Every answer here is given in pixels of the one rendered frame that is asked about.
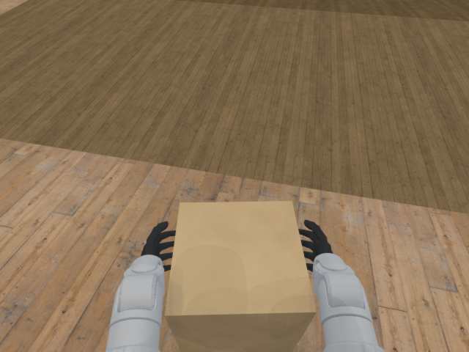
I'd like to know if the left robot forearm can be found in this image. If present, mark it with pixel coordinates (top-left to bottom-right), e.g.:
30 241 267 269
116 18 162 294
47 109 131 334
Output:
106 254 165 352

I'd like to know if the carton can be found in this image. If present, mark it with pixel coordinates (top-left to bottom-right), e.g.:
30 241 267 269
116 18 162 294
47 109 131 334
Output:
164 201 317 352

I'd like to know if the right robot forearm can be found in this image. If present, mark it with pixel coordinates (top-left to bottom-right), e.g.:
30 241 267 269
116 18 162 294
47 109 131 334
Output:
313 253 385 352

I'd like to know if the right robot hand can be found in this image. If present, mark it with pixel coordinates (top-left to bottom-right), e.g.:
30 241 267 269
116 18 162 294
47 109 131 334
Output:
298 220 333 272

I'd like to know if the left robot hand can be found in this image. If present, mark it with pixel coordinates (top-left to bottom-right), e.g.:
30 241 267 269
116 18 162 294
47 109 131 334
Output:
141 221 176 272

